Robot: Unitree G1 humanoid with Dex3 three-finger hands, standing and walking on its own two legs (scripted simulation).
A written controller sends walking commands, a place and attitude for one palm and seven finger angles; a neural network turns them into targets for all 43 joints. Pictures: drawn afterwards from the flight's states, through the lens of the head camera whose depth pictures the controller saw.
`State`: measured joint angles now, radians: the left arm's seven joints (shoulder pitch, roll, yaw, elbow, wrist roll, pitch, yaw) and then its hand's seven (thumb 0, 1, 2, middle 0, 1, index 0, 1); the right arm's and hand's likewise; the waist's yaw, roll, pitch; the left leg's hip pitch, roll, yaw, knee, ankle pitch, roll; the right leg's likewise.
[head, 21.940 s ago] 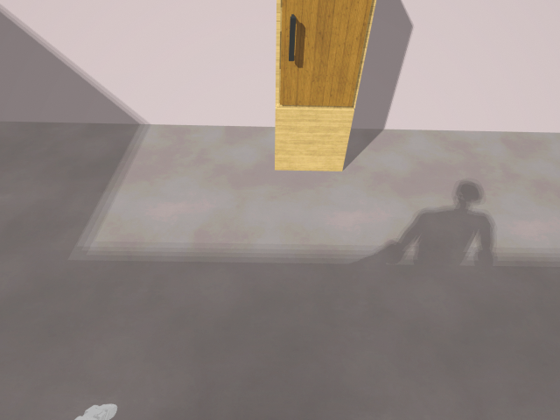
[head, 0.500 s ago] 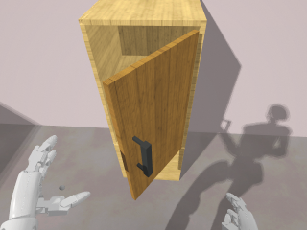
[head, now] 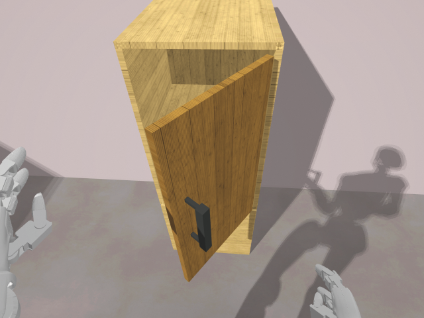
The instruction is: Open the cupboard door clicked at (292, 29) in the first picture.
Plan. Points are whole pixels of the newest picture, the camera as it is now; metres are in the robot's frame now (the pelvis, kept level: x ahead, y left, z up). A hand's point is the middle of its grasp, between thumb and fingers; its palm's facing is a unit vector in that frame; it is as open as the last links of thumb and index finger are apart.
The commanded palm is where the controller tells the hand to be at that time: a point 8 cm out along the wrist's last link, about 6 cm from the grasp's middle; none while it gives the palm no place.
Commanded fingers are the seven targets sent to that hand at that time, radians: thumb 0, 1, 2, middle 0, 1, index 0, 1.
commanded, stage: draw the hand back to the body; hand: left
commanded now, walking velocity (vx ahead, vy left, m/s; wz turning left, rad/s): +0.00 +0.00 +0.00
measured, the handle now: (198, 224) +0.33 +0.08 -0.04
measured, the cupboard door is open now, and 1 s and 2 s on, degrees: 54 54 54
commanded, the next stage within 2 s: step back with the hand held close in 0.24 s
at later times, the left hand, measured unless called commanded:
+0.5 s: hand (55, 227) +0.19 +0.25 +0.16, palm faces +0.43 -0.78 -0.45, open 7.4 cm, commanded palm +0.13 +0.29 +0.17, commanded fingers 0.00 0.90 0.90 -0.20 -0.30 -0.20 -0.30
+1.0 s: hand (7, 283) +0.11 +0.27 +0.15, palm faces +0.40 -0.77 -0.50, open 7.4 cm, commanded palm +0.05 +0.31 +0.17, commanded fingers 0.00 0.90 0.90 -0.20 -0.30 -0.20 -0.30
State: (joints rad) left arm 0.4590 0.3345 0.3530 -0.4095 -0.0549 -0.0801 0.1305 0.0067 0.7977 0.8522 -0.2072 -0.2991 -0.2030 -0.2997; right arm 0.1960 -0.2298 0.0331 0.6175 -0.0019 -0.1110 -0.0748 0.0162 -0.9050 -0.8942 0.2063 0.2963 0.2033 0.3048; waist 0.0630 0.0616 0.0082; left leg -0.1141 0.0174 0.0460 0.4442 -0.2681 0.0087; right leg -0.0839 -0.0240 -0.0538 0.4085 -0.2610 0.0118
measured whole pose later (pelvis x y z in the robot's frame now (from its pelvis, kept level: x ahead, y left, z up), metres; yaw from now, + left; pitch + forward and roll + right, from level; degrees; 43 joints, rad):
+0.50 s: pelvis -0.01 -0.01 +0.00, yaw +0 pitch -2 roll -1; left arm 0.47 0.35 0.38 -0.39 -0.04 -0.13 0.11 0.01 0.89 0.90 -0.21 -0.30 -0.21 -0.30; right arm 0.16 -0.24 0.02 0.62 -0.01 -0.06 -0.07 0.02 -0.90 -0.89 0.21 0.30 0.20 0.30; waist 0.03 0.07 0.02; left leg -0.17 0.05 0.03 0.43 -0.24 -0.01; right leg -0.11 0.01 -0.07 0.35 -0.20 -0.01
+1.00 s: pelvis -0.09 +0.01 -0.01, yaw +0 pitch -1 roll -1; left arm 0.55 0.41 0.43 -0.51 -0.02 -0.19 0.14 0.01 0.89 0.89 -0.22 -0.30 -0.21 -0.30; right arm 0.19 -0.22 0.01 0.53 0.01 -0.02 -0.08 0.02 -0.90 -0.89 0.21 0.30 0.20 0.30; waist 0.00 0.00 0.06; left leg -0.36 0.02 0.05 0.56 -0.19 0.04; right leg -0.32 -0.02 -0.04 0.51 -0.17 0.03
